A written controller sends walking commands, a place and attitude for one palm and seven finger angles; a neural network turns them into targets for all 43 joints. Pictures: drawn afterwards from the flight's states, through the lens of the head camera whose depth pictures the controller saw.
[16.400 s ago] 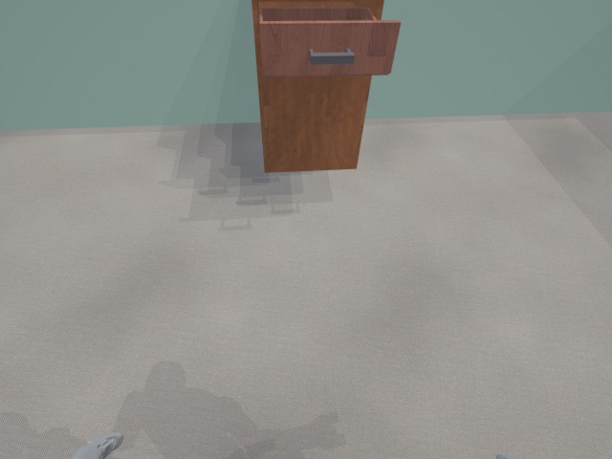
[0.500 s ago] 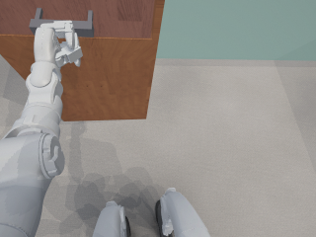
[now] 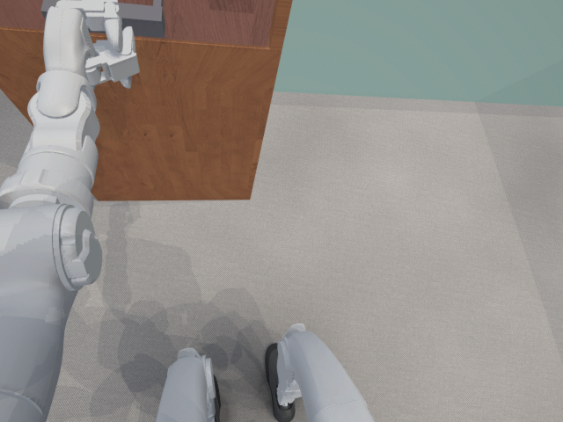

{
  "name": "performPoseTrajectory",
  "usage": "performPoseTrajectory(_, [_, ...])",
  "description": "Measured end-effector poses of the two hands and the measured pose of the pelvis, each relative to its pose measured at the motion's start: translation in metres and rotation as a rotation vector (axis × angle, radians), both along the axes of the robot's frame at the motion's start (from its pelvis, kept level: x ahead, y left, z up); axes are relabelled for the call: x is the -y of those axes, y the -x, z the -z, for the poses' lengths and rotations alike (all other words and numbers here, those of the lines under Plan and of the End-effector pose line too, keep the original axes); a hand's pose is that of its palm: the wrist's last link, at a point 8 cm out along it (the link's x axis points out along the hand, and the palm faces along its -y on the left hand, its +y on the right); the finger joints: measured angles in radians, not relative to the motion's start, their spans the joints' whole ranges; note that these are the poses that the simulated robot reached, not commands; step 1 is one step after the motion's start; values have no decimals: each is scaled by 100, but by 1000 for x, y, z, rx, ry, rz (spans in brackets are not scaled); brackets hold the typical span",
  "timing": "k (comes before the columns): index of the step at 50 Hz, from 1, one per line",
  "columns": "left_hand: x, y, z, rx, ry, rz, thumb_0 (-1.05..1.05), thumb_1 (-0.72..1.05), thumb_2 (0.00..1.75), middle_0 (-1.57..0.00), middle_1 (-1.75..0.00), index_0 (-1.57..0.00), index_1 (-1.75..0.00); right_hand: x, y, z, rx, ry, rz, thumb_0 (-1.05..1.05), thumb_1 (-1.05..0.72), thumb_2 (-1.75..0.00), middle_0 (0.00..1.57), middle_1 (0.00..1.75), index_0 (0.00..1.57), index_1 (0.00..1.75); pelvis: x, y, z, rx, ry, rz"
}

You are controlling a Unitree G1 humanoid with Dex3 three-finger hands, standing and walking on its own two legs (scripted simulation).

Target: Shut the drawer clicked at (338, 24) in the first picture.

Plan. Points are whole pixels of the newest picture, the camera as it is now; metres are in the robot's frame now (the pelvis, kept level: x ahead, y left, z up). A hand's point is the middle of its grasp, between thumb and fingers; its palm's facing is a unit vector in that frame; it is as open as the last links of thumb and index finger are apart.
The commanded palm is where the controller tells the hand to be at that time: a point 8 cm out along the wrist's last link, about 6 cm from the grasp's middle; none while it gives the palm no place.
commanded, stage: pull the fist back off the drawer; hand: left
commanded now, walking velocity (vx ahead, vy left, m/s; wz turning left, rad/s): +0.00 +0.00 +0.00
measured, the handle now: (109, 4) +0.66 +0.13 +0.08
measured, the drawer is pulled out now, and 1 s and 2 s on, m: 0.00 0.00 0.00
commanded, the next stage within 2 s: draw the hand back to the body in 0.54 s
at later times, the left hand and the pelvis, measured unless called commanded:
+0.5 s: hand (139, 61) +0.57 +0.10 +0.07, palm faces -0.08 -1.00 -0.03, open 3.1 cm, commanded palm +0.54 +0.14 +0.08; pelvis +0.02 +0.00 +0.01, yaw -2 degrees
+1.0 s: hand (77, 98) +0.47 +0.14 +0.13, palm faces -0.06 -1.00 -0.04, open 3.3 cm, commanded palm +0.43 +0.19 +0.14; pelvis +0.08 -0.01 +0.07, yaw -1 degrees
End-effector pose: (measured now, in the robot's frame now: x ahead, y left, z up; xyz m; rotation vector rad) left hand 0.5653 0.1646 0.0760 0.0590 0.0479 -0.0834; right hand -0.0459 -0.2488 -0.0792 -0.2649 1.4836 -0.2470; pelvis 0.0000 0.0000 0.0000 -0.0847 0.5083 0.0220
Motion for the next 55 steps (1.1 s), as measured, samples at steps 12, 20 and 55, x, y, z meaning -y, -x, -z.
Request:
performPoseTrajectory(12, [5,4,2,3,8,8,1,71,96,-139,-160,-140,-160,-6,1,3,3,-34,13,0,-91,-90,20,30,20,30,-1,-1,0,7,-4,13])
performPoseTrajectory(20, [10,7,4,3,14,6,-1,79,94,-139,-160,-140,-160,-7,-19,5,25,-63,30,0,-91,-90,20,30,20,30,-1,-12,-7,19,-15,30])
performPoseTrajectory(55, [-31,150,-78,82,11,23,2,90,90,-140,-160,-140,-160,16,-249,-65,577,-104,-114,1,-91,-90,19,30,20,30,13,-79,-75,271,-54,26])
